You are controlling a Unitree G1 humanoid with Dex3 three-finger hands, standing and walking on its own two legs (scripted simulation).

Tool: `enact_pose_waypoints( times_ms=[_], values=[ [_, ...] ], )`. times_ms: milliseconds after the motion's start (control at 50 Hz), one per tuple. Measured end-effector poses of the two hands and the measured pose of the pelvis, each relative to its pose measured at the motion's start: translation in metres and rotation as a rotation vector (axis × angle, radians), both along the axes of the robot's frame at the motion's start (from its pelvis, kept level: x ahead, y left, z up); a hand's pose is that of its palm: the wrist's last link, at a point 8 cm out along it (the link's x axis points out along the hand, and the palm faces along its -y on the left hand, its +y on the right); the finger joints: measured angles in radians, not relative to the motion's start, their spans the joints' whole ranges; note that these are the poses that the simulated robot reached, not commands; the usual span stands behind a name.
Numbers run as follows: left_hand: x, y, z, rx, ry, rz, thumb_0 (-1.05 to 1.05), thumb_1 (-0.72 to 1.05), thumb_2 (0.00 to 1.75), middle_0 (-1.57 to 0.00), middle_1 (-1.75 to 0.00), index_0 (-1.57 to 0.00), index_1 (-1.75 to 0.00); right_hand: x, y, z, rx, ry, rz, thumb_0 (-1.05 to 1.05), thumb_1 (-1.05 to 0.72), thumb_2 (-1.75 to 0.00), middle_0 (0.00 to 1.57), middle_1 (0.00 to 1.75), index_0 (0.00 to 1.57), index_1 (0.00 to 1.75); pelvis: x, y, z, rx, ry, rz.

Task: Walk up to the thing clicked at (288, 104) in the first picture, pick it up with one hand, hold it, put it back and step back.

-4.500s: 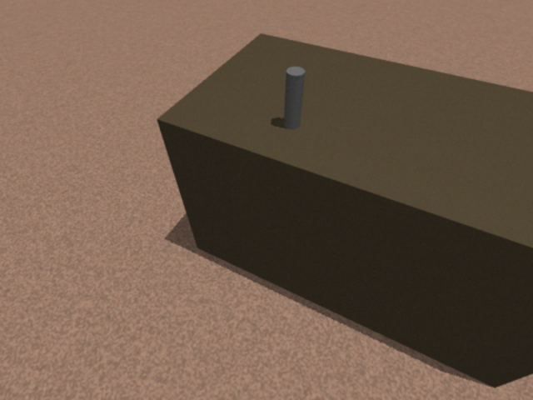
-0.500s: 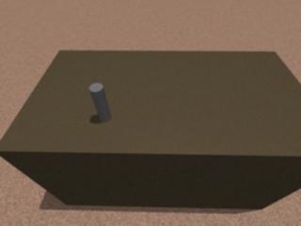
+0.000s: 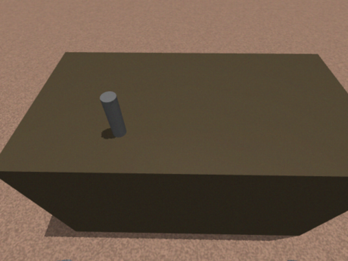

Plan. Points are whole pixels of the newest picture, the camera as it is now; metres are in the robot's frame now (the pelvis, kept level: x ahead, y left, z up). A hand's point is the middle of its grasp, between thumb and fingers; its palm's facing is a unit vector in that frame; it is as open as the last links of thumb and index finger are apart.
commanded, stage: stand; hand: left
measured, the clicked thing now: (114, 116) +0.51 +0.20 +0.00
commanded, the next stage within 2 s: rise first in 1.98 s
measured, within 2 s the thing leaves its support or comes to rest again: neither
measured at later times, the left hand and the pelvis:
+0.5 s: hand out of the picture +0.06 +0.25 -0.15, palm faces -0.02 -0.93 -0.35, open 7.3 cm; pelvis -0.01 +0.00 +0.00, yaw +0 degrees
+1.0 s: hand out of the picture +0.06 +0.25 -0.15, palm faces -0.03 -0.93 -0.36, open 7.3 cm; pelvis -0.01 +0.00 +0.00, yaw -1 degrees
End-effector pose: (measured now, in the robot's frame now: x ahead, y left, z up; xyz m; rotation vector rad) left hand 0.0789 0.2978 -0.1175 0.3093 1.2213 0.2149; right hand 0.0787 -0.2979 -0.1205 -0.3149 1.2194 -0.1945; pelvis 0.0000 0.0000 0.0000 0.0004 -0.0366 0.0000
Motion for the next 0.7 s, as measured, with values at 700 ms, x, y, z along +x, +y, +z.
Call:
enact_pose_waypoints(
  times_ms=[700],
  values=[
    [-0.022, -0.002, 0.000, 0.005, 0.016, -0.024, 0.00, 0.91, 0.90, -0.21, -0.30, -0.21, -0.30, -0.032, -0.007, -0.001, 0.001, 0.036, -0.021, 0.01, -0.91, -0.90, 0.21, 0.30, 0.20, 0.30, -0.011, -0.004, 0.000, -0.001, -0.007, -0.007]
  ],
)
